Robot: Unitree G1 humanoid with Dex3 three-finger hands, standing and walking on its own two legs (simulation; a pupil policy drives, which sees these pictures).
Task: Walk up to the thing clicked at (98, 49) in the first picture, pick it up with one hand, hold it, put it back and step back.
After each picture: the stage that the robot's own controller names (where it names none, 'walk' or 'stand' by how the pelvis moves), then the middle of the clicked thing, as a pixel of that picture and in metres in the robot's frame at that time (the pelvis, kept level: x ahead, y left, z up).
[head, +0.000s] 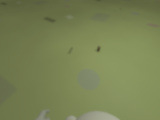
stand; (98, 48) +1.57 -0.19 -0.72
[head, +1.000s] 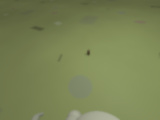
walk; (88, 52) +1.45 +0.15 -0.70
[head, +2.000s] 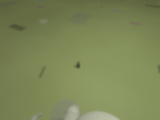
walk; (78, 64) +0.95 +0.26 -0.71
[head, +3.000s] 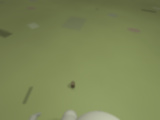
walk; (72, 84) +0.57 +0.20 -0.70
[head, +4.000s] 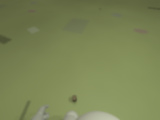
stand; (74, 98) +0.37 +0.17 -0.69
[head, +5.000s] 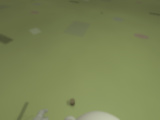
stand; (72, 102) +0.34 +0.18 -0.72
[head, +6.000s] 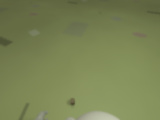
stand; (72, 101) +0.35 +0.19 -0.73
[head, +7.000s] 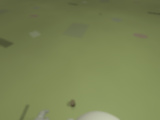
stand; (72, 103) +0.34 +0.19 -0.73
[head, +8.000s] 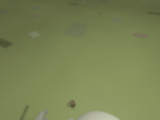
stand; (72, 103) +0.34 +0.19 -0.73
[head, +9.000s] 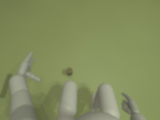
go down; (69, 71) +0.41 +0.16 -0.45
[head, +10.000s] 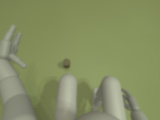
go down; (66, 63) +0.44 +0.17 -0.33
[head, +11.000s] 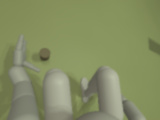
close in; (44, 55) +0.44 +0.21 -0.24
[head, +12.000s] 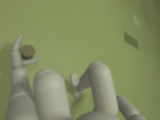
close; (27, 53) +0.43 +0.23 -0.23
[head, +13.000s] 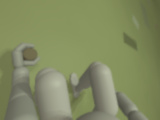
lift; (29, 55) +0.41 +0.22 -0.23
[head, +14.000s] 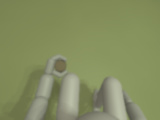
lift; (60, 67) +0.34 +0.22 -0.07
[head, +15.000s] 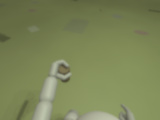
hold; (64, 73) +0.33 +0.17 +0.05
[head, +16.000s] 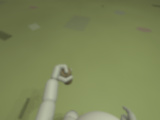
hold; (66, 76) +0.32 +0.17 +0.01
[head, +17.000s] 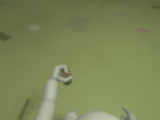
hold; (66, 76) +0.32 +0.17 +0.00
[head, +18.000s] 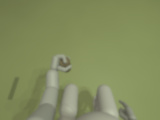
crouch; (65, 65) +0.40 +0.16 -0.07
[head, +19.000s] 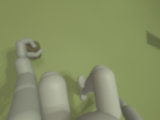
lower; (34, 50) +0.46 +0.23 -0.20
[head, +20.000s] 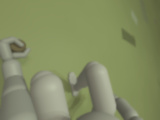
lower; (18, 49) +0.45 +0.25 -0.24
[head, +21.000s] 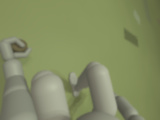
lower; (20, 49) +0.45 +0.25 -0.24
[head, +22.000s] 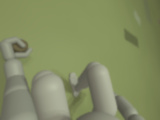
lower; (20, 49) +0.45 +0.25 -0.24
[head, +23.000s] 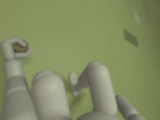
loosen; (21, 49) +0.45 +0.25 -0.24
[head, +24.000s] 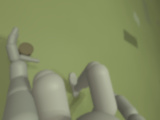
withdraw; (25, 51) +0.44 +0.23 -0.24
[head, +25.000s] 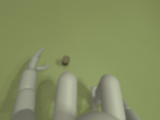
walk; (65, 61) +0.45 +0.17 -0.30
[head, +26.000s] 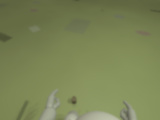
stand; (74, 100) +0.36 +0.15 -0.65
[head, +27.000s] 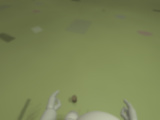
stand; (74, 99) +0.38 +0.16 -0.67
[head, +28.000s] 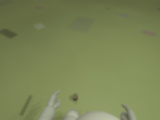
stand; (75, 97) +0.37 +0.15 -0.67
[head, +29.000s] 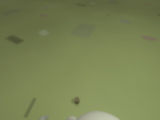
walk; (76, 100) +0.39 +0.15 -0.72
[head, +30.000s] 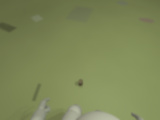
walk; (80, 82) +0.51 +0.12 -0.71
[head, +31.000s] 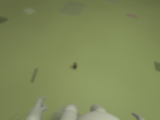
walk; (74, 65) +0.78 +0.19 -0.70
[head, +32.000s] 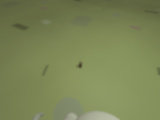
stand; (80, 64) +1.01 +0.17 -0.71
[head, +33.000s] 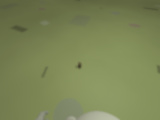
stand; (79, 65) +0.99 +0.19 -0.73
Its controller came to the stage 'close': yes
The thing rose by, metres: 0.72
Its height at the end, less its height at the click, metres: +0.00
